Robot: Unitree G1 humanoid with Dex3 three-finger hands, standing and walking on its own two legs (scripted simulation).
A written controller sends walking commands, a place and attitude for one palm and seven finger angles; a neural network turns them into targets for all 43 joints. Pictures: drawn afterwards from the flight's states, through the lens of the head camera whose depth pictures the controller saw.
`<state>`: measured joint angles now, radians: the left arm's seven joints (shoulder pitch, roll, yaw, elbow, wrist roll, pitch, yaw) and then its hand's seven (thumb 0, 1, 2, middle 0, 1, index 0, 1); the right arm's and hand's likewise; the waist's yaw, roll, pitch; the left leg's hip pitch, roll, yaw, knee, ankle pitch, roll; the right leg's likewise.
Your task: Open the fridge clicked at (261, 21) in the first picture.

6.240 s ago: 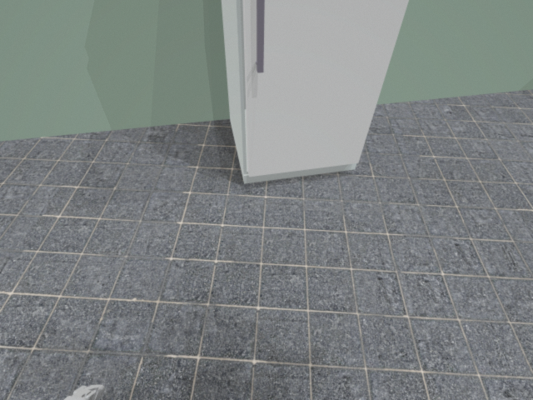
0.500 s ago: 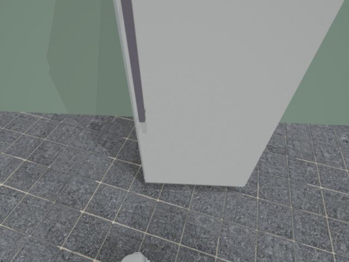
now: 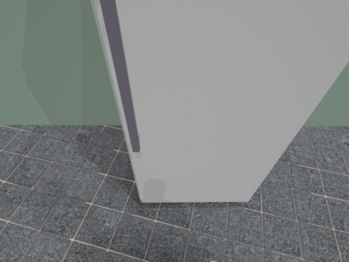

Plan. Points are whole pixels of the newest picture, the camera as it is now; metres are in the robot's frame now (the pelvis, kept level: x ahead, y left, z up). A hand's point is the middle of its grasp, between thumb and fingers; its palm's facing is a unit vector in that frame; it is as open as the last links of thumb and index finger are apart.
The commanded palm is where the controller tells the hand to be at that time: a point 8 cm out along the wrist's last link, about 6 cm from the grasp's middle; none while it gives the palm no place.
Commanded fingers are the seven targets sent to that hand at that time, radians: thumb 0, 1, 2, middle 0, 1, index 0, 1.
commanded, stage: come to a stop and stand still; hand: left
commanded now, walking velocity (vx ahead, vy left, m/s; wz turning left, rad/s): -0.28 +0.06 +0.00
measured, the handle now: (126, 84) +0.49 +0.14 +0.15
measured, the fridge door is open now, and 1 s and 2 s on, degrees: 0 0 0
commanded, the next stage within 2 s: look again from close up in 1.82 s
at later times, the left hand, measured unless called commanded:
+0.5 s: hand out of the picture +0.05 +0.22 -0.19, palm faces +0.08 -0.97 -0.21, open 7.3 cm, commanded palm none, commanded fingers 0.00 0.90 0.90 -0.20 -0.30 -0.20 -0.30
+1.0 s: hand out of the picture -0.05 +0.16 -0.18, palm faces +0.04 -0.99 -0.16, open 7.4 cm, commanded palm none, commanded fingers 0.00 0.90 0.90 -0.20 -0.30 -0.20 -0.30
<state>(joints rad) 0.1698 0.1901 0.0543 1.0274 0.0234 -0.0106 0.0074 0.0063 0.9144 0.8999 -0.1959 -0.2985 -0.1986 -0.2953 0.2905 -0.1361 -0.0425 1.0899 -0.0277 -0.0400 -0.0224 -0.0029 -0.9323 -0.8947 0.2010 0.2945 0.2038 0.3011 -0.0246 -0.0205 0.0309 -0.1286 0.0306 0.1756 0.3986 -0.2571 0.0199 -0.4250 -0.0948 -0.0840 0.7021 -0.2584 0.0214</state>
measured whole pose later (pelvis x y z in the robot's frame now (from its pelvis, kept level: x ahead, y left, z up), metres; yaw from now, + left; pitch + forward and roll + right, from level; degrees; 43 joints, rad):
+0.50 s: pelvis +0.00 +0.02 -0.01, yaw +1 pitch -1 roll +0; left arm 0.18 0.20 0.07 1.03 0.02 0.07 0.03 0.00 0.91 0.90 -0.20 -0.30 -0.20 -0.30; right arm 0.21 -0.14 -0.04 1.01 -0.02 0.02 -0.03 0.00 -0.91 -0.89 0.20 0.29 0.20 0.30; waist 0.00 -0.05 0.06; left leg -0.24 0.01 0.09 0.53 -0.27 0.04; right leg -0.43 -0.04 -0.01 0.89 -0.42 0.02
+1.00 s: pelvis -0.04 +0.01 +0.00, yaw +1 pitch -2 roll +0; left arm 0.31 0.11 -0.01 1.14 0.01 0.00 0.04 0.01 0.91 0.90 -0.20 -0.30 -0.20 -0.30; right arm 0.30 -0.14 -0.02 1.16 -0.01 0.01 -0.02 0.00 -0.92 -0.89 0.20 0.29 0.20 0.30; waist -0.01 0.00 0.02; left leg -0.21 0.01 0.09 0.38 -0.14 0.02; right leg -0.15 -0.01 -0.05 0.43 -0.25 -0.01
